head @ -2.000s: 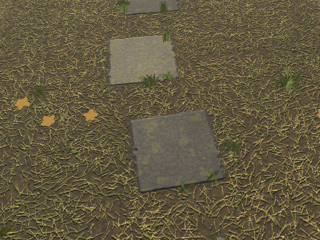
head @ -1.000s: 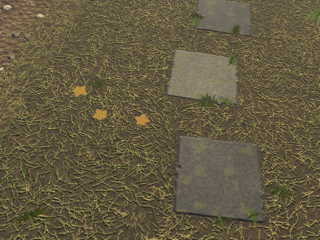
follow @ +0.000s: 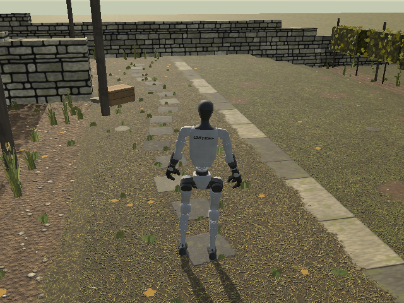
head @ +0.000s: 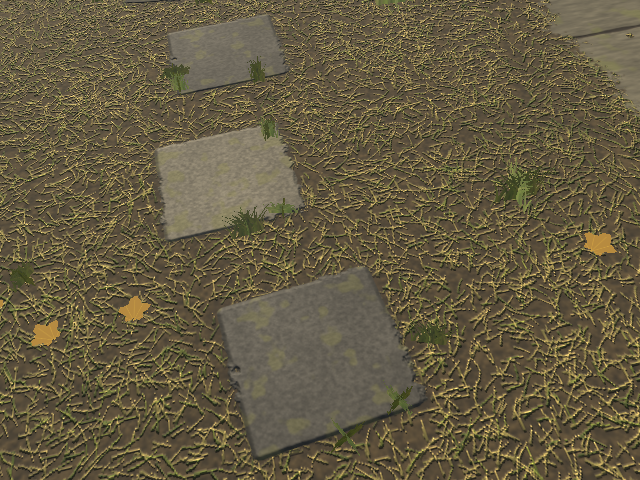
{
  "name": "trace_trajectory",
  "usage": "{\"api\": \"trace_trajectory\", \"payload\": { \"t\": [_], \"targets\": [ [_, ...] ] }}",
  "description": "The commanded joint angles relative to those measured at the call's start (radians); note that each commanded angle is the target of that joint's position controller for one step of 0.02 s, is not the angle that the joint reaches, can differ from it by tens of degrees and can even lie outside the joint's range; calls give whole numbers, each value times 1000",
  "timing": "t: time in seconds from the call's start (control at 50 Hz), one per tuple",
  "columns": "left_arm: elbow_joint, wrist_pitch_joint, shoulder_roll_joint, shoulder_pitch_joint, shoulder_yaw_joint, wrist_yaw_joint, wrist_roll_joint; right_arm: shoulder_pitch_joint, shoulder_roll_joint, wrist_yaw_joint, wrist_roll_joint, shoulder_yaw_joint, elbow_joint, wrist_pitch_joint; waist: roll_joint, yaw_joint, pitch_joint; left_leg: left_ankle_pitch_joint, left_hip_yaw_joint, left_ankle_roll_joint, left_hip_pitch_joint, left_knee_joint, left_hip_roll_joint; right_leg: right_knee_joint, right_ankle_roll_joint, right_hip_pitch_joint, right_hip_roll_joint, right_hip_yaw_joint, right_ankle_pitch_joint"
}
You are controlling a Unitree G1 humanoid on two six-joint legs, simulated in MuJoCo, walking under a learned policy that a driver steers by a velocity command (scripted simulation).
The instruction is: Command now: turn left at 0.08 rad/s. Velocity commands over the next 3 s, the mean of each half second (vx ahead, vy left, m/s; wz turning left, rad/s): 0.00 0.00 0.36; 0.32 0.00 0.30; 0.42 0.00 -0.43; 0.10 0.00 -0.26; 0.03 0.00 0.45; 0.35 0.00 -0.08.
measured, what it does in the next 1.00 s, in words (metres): walks ahead, turning left: left foot, then right foot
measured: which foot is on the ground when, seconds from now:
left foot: up 0.00-0.14, down 0.16-0.50, up 0.52-0.98, down 1.00-1.00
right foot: down 0.00-0.20, up 0.22-0.48, down 0.50-1.00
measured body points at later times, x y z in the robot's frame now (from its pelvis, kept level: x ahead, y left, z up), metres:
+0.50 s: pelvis +0.00 -0.02 -0.01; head +0.03 -0.02 +0.44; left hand +0.09 +0.30 -0.10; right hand +0.21 -0.27 -0.11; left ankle -0.02 +0.14 -0.74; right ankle +0.03 -0.12 -0.75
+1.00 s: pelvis +0.09 +0.06 -0.01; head +0.12 +0.08 +0.44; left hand -0.04 +0.32 -0.13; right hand +0.39 -0.05 -0.08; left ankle +0.10 +0.21 -0.74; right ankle +0.03 -0.12 -0.74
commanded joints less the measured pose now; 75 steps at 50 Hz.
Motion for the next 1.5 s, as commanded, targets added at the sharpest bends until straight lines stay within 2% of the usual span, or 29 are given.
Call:
{"api": "trace_trajectory", "payload": {
  "t": [0.02, 0.16, 0.2, 0.24, 0.26, 0.32, 0.42, 0.48, 0.5, 0.52, 0.54, 0.56, 0.6, 0.66, 0.76, 0.9, 0.94, 0.98, 1.0, 1.02, 1.04, 1.06, 1.14, 1.22, 1.36, 1.42, 1.46, 1.48, 1.5],
  "targets": [
    [-29, -14, 144, -14, 33, 1, 12, -32, -64, 7, 6, -1, -65, -7, -190, 35, -97, -14, -1, 5, 114, -147, 16, -132, -162, 47, -253, 158, 185],
    [8, 10, 191, -5, 59, 21, -27, 20, -95, 11, 4, -7, -71, -19, -122, 1, -66, 196, 20, 82, 154, -387, -9, -18, -115, 93, -274, 157, 243],
    [-24, 1, 147, 2, 57, 29, 0, 31, -192, 6, 9, -35, -71, -21, 125, 49, -110, 530, -188, 195, 227, -405, 109, 161, 3, 0, -99, -27, 84],
    [-58, 2, 112, -125, 53, 33, -2, 75, -170, 3, -4, -32, -80, -29, 220, -37, -92, 531, -442, 361, 316, -537, 251, 394, 74, -215, 29, -36, -281],
    [-63, 6, 113, -136, 57, 29, -13, 96, -172, 1, -16, -33, -79, -42, 199, -56, -97, 561, -479, 403, 354, -559, 283, 575, 80, -297, 25, 29, -449],
    [-46, 10, 120, -65, 65, 19, -23, -10, -171, -6, 17, -38, -98, -48, 62, 12, -97, 571, -337, 304, 358, -509, 191, 520, 98, -318, -33, 68, -336],
    [-40, -8, 102, -25, 58, -7, -37, -28, -179, -13, 22, -51, -120, 7, 130, -7, -151, 526, -338, 273, 294, -475, 131, 232, 125, -109, 12, 21, -177],
    [-11, -12, 133, 87, 79, -11, -30, -52, -145, -13, 35, -40, -135, 11, 99, 44, -161, 181, -351, 198, 158, -427, 59, -64, 90, 115, 1, 6, 22],
    [-17, -10, 198, 134, 95, 0, -18, -16, -77, -9, 18, -21, -133, 8, -87, 40, -170, -129, -253, 131, -17, -229, -38, -134, 23, 249, -200, 216, -79],
    [-19, -10, 297, 151, 114, -5, 12, -10, -74, -10, 19, -23, -165, -6, -316, 32, -111, -279, -130, 94, -236, 5, -152, -243, -135, 190, -420, 557, -322],
    [-40, -32, 266, 114, 100, -8, 27, -28, -134, -11, 20, -38, -173, -22, -269, 29, -57, -229, -177, 93, -284, 172, -71, -301, -206, 119, -458, 654, -521],
    [-44, -47, 211, 61, 84, -1, 9, -28, -175, -7, 22, -54, -155, -25, -214, 6, -3, -143, -169, 94, -315, 225, -49, -299, -171, 99, -412, 554, -539],
    [-46, -62, 176, 27, 73, 18, -20, 4, -154, -5, 9, -55, -118, -24, -174, -2, 5, -13, -137, 67, -337, 265, -23, -293, -97, 143, -326, 376, -415],
    [-26, -81, 159, 112, 67, 28, -11, -26, -98, 11, 18, -40, -128, -39, -152, 41, -8, 121, -92, 41, -350, 293, -5, -311, -86, 180, -292, 223, -270],
    [13, -89, 173, 208, 75, 13, -14, -72, -50, 22, 19, -21, -161, -57, -141, 78, 13, 186, -100, 21, -384, 109, 3, -342, -127, 248, -321, 145, -164],
    [65, -74, 222, 248, 82, -12, -50, -170, -23, 57, 22, 8, -186, -99, -156, 90, 54, 149, 31, 55, -128, -252, 0, -312, -152, 151, -311, 90, -6],
    [80, -65, 238, 255, 85, -16, -58, -146, -50, 65, 32, 0, -186, -111, -174, 62, 42, 129, 29, 83, -44, -337, -17, -273, -142, 162, -334, 127, 4],
    [87, -57, 224, 231, 76, -15, -60, 14, -97, 58, 31, -28, -135, -118, -155, -38, -39, 194, 53, 122, 233, -444, -56, -108, -96, 94, -295, 92, 177],
    [83, -62, 168, 226, 56, -16, -48, 164, -149, 45, 23, -52, -100, -118, -110, -108, -154, 201, -11, 154, 473, -437, 6, 122, -47, -6, -223, 26, 190],
    [34, -72, 51, 227, 19, -17, -16, 298, -244, 29, -10, -70, -88, -112, 139, -129, -296, 150, -353, 238, 770, -458, 281, 513, 30, -313, -106, -46, -202],
    [23, -87, 86, 258, 29, -8, -55, 302, -234, 34, -25, -64, -92, -120, 216, -114, -333, -22, -664, 343, 750, -587, 387, 739, 49, -484, -27, 82, -379],
    [27, -87, 166, 236, 53, -7, -77, 245, -153, 41, -12, -39, -90, -126, 137, -102, -223, -78, -552, 326, 667, -611, 356, 822, 44, -546, -84, 141, -310],
    [39, -57, 140, 187, 60, -17, -58, 76, -32, 42, -12, -7, -76, -141, 100, -6, -37, 179, -164, 241, 391, -705, 201, 741, 51, -456, -174, 112, -26],
    [19, -35, 93, 149, 50, -22, -51, 85, -57, 29, -15, -21, -41, -160, 31, 11, 1, 404, -15, 257, 362, -740, 204, 666, 76, -487, -167, 116, 65],
    [-73, -47, 60, -81, 24, -66, -37, 115, -126, 4, -3, -37, 1, -130, -9, -48, 88, 580, 176, 229, 399, -724, 200, 266, 50, -441, -139, -15, 238],
    [-98, -46, 100, -72, 43, -85, -31, 116, -170, -9, 15, -47, 6, -105, 33, -16, 18, 925, 216, 195, 470, -576, 205, 204, 12, -328, -73, -81, 172],
    [-69, -37, 164, 81, 77, -83, -33, 92, -194, -14, 34, -56, -9, -89, 53, 72, -86, 1090, 220, 171, 476, -344, 190, 173, -36, -136, -1, -110, 118],
    [-41, -33, 212, 211, 105, -69, -32, 70, -177, -13, 43, -49, -21, -89, 26, 148, -155, 993, 235, 135, 396, -145, 152, 83, -73, 63, 26, -96, 225],
    [-33, -22, 278, 261, 121, -42, -31, 118, -102, -5, 13, -25, -41, -98, -132, 141, -224, 406, 228, 73, 163, 157, 71, 79, -127, 321, -97, 84, 570]
  ]
}}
